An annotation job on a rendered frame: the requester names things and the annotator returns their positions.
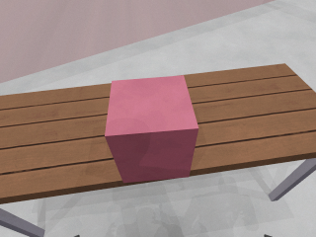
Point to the carton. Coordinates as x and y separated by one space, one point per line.
151 128

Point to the table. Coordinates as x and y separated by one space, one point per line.
52 142

